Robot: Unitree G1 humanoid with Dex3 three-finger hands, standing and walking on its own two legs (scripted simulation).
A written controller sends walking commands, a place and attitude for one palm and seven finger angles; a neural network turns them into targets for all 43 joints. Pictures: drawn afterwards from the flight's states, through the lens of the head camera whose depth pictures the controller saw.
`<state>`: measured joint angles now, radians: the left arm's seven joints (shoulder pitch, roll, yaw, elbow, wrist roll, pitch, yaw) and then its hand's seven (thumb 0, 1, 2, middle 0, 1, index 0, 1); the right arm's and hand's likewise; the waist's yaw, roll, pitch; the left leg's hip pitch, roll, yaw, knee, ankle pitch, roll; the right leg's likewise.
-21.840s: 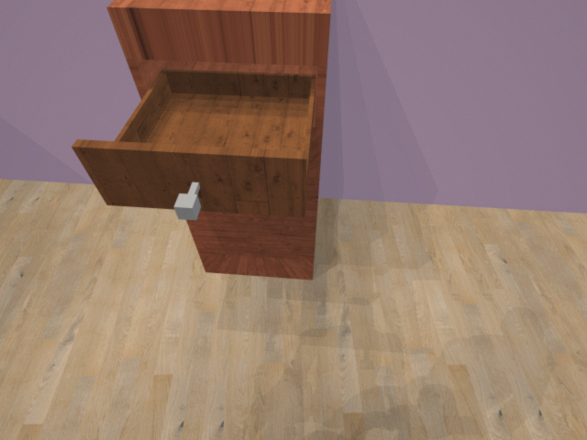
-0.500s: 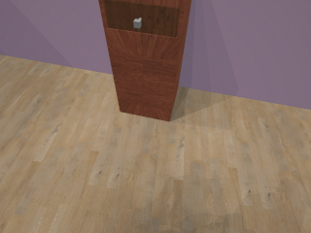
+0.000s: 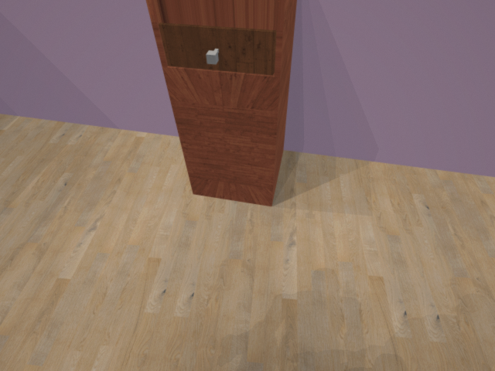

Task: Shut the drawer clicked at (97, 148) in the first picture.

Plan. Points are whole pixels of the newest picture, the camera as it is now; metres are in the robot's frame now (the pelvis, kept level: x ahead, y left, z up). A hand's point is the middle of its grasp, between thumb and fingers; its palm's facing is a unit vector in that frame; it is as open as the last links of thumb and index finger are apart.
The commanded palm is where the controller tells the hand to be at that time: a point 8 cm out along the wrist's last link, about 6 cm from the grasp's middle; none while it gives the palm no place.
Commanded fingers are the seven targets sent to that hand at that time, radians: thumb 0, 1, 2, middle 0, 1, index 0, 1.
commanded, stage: let the arm hang, fingers relaxed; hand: left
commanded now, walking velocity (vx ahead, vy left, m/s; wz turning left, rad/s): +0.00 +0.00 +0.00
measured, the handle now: (213, 55) +1.03 +0.16 +0.03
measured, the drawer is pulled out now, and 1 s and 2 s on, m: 0.00 0.00 0.00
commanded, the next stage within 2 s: look to check the result in 0.20 s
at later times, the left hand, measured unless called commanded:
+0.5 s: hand out of the picture +0.04 +0.20 -0.16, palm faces +0.01 -0.96 -0.27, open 7.4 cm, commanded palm none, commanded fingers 0.00 0.90 0.90 -0.20 -0.30 -0.20 -0.30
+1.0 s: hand out of the picture +0.09 +0.19 -0.16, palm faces +0.00 -0.96 -0.27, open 7.4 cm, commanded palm none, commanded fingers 0.00 0.90 0.90 -0.20 -0.30 -0.20 -0.30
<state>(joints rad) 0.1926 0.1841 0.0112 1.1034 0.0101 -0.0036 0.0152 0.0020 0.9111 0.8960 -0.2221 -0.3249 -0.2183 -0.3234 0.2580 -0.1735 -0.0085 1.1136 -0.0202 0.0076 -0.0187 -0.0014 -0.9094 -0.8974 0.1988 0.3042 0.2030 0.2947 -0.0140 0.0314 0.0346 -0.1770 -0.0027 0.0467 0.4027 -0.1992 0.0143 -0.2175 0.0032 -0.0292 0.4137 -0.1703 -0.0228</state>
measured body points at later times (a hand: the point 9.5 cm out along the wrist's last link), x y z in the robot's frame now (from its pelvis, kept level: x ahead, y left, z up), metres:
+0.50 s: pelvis +0.01 -0.01 +0.00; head +0.04 -0.03 +0.45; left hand +0.04 +0.25 -0.14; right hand +0.02 -0.26 -0.16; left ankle +0.01 +0.11 -0.74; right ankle +0.03 -0.10 -0.74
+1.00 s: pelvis +0.03 -0.02 +0.00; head +0.05 -0.03 +0.45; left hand +0.09 +0.24 -0.14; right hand +0.06 -0.27 -0.16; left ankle +0.01 +0.11 -0.74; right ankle +0.03 -0.10 -0.74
